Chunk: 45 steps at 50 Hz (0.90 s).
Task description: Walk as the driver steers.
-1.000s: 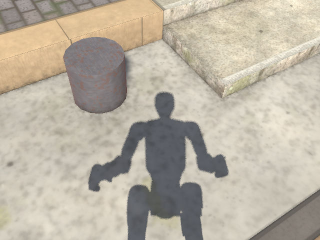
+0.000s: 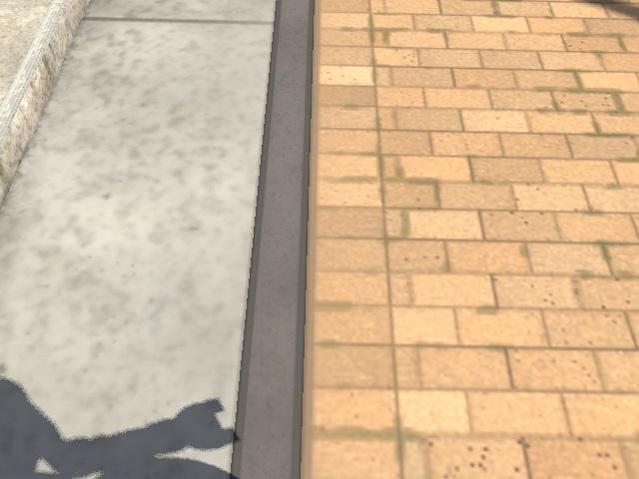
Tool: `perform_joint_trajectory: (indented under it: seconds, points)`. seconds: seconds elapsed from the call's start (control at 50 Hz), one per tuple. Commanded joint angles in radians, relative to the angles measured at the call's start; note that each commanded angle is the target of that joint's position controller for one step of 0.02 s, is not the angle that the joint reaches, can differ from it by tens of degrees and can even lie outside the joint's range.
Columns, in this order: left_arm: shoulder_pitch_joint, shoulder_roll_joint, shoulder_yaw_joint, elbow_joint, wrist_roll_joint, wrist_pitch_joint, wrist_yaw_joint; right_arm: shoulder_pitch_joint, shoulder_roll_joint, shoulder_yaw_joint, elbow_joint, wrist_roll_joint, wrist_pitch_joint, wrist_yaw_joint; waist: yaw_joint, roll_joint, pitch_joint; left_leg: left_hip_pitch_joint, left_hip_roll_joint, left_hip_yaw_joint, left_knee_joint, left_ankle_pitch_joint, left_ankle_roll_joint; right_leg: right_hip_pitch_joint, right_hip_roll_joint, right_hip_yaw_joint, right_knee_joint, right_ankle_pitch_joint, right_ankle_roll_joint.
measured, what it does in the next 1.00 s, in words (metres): walks ahead, turning right: right foot, then left foot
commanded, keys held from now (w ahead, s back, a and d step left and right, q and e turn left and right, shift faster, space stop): e+shift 0.36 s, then w+e+shift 0.56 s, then w+q+shift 0.08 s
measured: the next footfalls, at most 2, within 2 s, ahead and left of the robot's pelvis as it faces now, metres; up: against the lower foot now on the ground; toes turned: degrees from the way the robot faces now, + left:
right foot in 0.20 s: +0.04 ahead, -0.16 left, +0.00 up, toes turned -15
left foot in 0.66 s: +0.22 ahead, -0.02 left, +0.00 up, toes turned -43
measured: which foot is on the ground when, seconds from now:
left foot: down 0.00-0.20, up 0.22-0.64, down 0.66-1.00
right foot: up 0.00-0.18, down 0.20-0.66, up 0.68-1.00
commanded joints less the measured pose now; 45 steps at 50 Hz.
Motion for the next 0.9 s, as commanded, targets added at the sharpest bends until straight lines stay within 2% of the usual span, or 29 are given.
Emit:
perform_joint_trajectory:
  seconds: [0.02,0.08,0.12,0.16,0.18,0.2,0.22,0.24,0.26,0.28,0.3,0.32,0.36,0.38,0.4,0.44,0.52,0.58,0.6,0.62,0.64,0.66,0.68,0.7,0.72,0.74,0.76,0.8,0.9]
  points:
    - [-0.098,0.042,0.001,-0.121,0.006,-0.021,-0.009,0.018,-0.189,-0.056,-0.047,0.001,-0.001,0.002,-0.053,0.189,-0.123,0.236,0.278,-0.146,-0.134,0.258,0.211,-0.100,-0.061,-0.041,-0.108,-0.009,0.018]
    - [-0.074,0.036,0.000,-0.112,0.009,-0.018,-0.021,-0.019,-0.219,-0.069,-0.043,0.012,0.001,0.021,-0.034,0.204,-0.139,0.175,0.287,-0.043,-0.121,0.291,0.185,0.051,-0.061,-0.097,-0.265,0.009,-0.006]
    - [-0.057,0.049,0.009,-0.105,0.006,-0.006,-0.028,-0.024,-0.225,-0.075,-0.033,0.029,-0.005,0.036,-0.023,0.214,-0.140,0.165,0.304,-0.005,-0.091,0.297,0.162,0.126,-0.047,-0.132,-0.363,0.024,-0.032]
    - [-0.021,0.054,0.021,-0.095,0.002,0.006,-0.034,-0.030,-0.219,-0.077,-0.022,0.050,-0.012,0.046,0.010,0.205,-0.149,0.162,0.317,0.029,-0.015,0.280,0.115,0.222,-0.027,-0.156,-0.509,0.075,-0.076]
    - [0.034,0.064,0.034,-0.076,0.002,0.008,-0.030,-0.023,-0.195,-0.072,-0.010,0.060,-0.013,0.049,0.041,0.175,-0.161,0.115,0.296,0.071,0.079,0.234,0.068,0.331,0.002,-0.160,-0.614,0.143,-0.111]
    - [0.130,0.127,0.063,-0.046,0.005,0.005,-0.016,0.032,-0.147,-0.060,0.012,0.052,-0.016,0.057,0.077,0.040,-0.172,-0.036,0.226,0.129,0.282,0.118,-0.003,0.526,-0.005,-0.062,-0.727,0.311,-0.169]
    - [0.174,0.286,0.098,-0.066,0.004,-0.006,0.002,-0.001,-0.072,-0.034,-0.054,-0.008,-0.017,0.058,0.043,-0.307,-0.152,-0.427,0.081,0.158,0.647,-0.453,-0.102,0.727,-0.265,0.369,-0.714,0.797,-0.308]
    - [0.117,0.288,0.085,-0.103,0.050,-0.045,-0.012,-0.083,-0.097,-0.034,-0.100,-0.006,-0.022,0.046,0.066,-0.260,-0.276,-0.531,0.009,-0.089,0.812,-0.504,-0.114,0.657,-0.364,0.558,-0.746,0.758,-0.488]
    - [0.097,0.235,0.072,-0.092,0.053,-0.070,-0.022,-0.134,-0.148,-0.045,-0.105,0.017,-0.022,0.035,0.085,-0.145,-0.250,-0.542,0.024,-0.144,0.849,-0.417,-0.090,0.634,-0.319,0.470,-0.782,0.623,-0.460]
    - [0.069,0.202,0.061,-0.074,0.031,-0.079,-0.014,-0.142,-0.149,-0.047,-0.105,0.022,-0.028,0.027,0.055,-0.119,-0.192,-0.553,0.033,-0.167,0.811,-0.314,-0.064,0.596,-0.259,0.409,-0.793,0.510,-0.398]
    - [0.017,0.160,0.046,-0.078,0.007,-0.073,-0.004,-0.117,-0.163,-0.054,-0.085,0.013,-0.027,0.017,0.026,-0.069,-0.167,-0.542,0.047,-0.179,0.772,-0.238,-0.060,0.563,-0.219,0.364,-0.787,0.452,-0.349]
    - [-0.034,0.142,0.034,-0.088,0.001,-0.064,0.005,-0.093,-0.172,-0.058,-0.078,0.006,-0.026,0.015,-0.004,-0.080,-0.156,-0.492,0.039,-0.180,0.740,-0.184,-0.065,0.500,-0.190,0.328,-0.782,0.479,-0.328]
    - [-0.058,0.133,0.027,-0.099,0.018,-0.056,0.020,-0.057,-0.152,-0.053,-0.060,0.003,-0.026,0.024,-0.021,-0.084,-0.187,-0.415,-0.002,-0.171,0.716,-0.113,-0.081,0.451,-0.151,0.302,-0.769,0.539,-0.320]
    - [-0.027,0.128,0.026,-0.087,0.011,-0.058,0.023,-0.033,-0.141,-0.048,-0.049,0.009,-0.030,0.032,-0.017,-0.064,-0.223,-0.394,-0.013,-0.172,0.652,-0.075,-0.080,0.458,-0.127,0.309,-0.791,0.329,-0.317]
    - [0.000,0.128,0.024,-0.082,0.003,-0.064,0.020,-0.047,-0.132,-0.043,-0.049,0.018,-0.036,0.041,0.002,-0.061,-0.215,-0.392,-0.023,-0.174,0.569,-0.052,-0.079,0.454,-0.115,0.348,-0.835,0.051,-0.320]
    - [0.019,0.149,0.024,-0.072,-0.001,-0.075,0.015,-0.106,-0.132,-0.042,-0.069,0.034,-0.052,0.052,0.027,-0.110,-0.151,-0.398,-0.048,-0.188,0.429,-0.060,-0.079,0.430,-0.119,0.439,-0.898,-0.212,-0.333]
    - [0.043,0.157,0.021,-0.051,-0.003,-0.090,0.014,-0.161,-0.132,-0.041,-0.082,0.045,-0.098,0.070,0.050,-0.137,-0.094,-0.333,-0.069,-0.205,0.252,-0.068,-0.075,0.403,-0.105,0.489,-0.881,-0.221,-0.333]
    - [0.020,0.134,0.008,-0.063,-0.005,-0.090,0.008,-0.142,-0.127,-0.042,-0.083,0.057,-0.121,0.075,0.034,-0.144,-0.070,-0.174,-0.081,-0.195,0.166,-0.082,-0.075,0.297,-0.070,0.516,-0.846,-0.213,-0.323]
    - [-0.007,0.185,0.023,-0.050,0.101,-0.070,-0.044,-0.075,-0.127,-0.024,-0.039,-0.013,-0.063,0.080,0.036,-0.215,-0.089,-0.085,-0.092,-0.110,0.204,-0.113,-0.073,0.229,-0.002,0.483,-0.847,-0.264,-0.305]
    - [-0.047,0.156,0.018,-0.070,0.091,-0.065,-0.065,-0.030,-0.134,-0.030,-0.040,-0.002,-0.048,0.072,-0.010,-0.167,-0.062,0.032,-0.091,-0.112,0.154,-0.096,-0.069,0.123,0.019,0.491,-0.815,-0.273,-0.288]
    - [-0.089,0.127,0.009,-0.080,0.075,-0.067,-0.071,0.066,-0.151,-0.033,-0.022,0.007,-0.048,0.059,-0.084,-0.087,-0.054,0.212,-0.073,-0.122,0.086,-0.079,-0.058,-0.023,0.050,0.473,-0.726,-0.301,-0.258]
    - [-0.127,0.063,-0.009,-0.100,0.071,-0.079,-0.067,0.206,-0.218,-0.049,0.002,-0.002,-0.057,0.046,-0.162,0.048,-0.074,0.407,0.054,-0.230,0.008,-0.200,-0.033,-0.195,0.119,0.375,-0.536,-0.337,-0.210]
    - [-0.131,-0.044,-0.038,-0.136,0.055,-0.093,-0.057,0.295,-0.324,-0.062,0.001,-0.035,-0.068,0.037,-0.174,0.304,-0.145,0.481,0.349,-0.615,-0.173,-0.570,0.011,-0.283,0.226,0.178,-0.168,-0.309,-0.173]
    - [-0.112,0.002,-0.039,-0.145,0.058,-0.093,-0.046,0.193,-0.346,-0.068,-0.014,-0.043,-0.069,0.042,-0.093,0.237,-0.093,0.352,0.444,-0.910,-0.288,-0.749,0.058,-0.386,0.148,0.161,-0.020,-0.123,-0.164]
    - [-0.119,0.060,-0.027,-0.122,0.074,-0.086,-0.049,0.126,-0.272,-0.053,-0.027,-0.027,-0.066,0.047,-0.053,0.143,-0.040,0.278,0.422,-0.807,-0.255,-0.704,0.061,-0.373,0.076,0.136,0.043,-0.012,-0.158]
    - [-0.115,0.085,-0.018,-0.102,0.086,-0.083,-0.067,0.111,-0.219,-0.035,-0.026,-0.010,-0.064,0.049,-0.040,0.121,-0.029,0.239,0.349,-0.627,-0.229,-0.591,0.043,-0.344,0.058,0.114,0.047,0.043,-0.148]
    - [-0.088,0.087,-0.015,-0.080,0.087,-0.078,-0.087,0.113,-0.198,-0.024,-0.021,-0.002,-0.066,0.047,-0.028,0.149,-0.041,0.221,0.285,-0.483,-0.230,-0.482,0.027,-0.301,0.038,0.093,0.053,0.088,-0.133]
    - [-0.087,0.068,-0.021,-0.067,0.085,-0.065,-0.113,0.178,-0.177,-0.014,0.014,-0.001,-0.078,0.044,-0.040,0.178,-0.030,0.212,0.230,-0.307,-0.241,-0.318,0.023,-0.293,0.014,0.048,0.117,0.169,-0.121]
    - [-0.196,0.034,-0.040,-0.071,0.078,-0.059,-0.121,0.333,-0.139,-0.005,0.088,-0.007,-0.106,0.058,-0.078,0.142,0.045,0.277,0.230,-0.090,-0.271,-0.102,0.016,-0.391,-0.006,0.007,0.108,0.261,-0.136]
